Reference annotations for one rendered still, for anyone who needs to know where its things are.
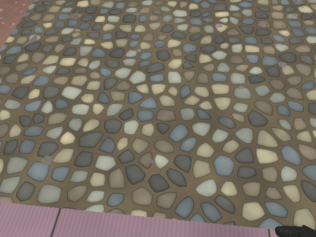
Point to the right robot hand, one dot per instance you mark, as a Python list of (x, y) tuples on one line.
[(295, 231)]

